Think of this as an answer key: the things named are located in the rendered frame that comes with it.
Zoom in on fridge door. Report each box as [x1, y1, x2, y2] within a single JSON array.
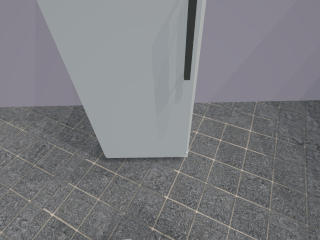
[[36, 0, 203, 157]]

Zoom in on handle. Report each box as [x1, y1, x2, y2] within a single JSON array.
[[184, 0, 197, 80]]

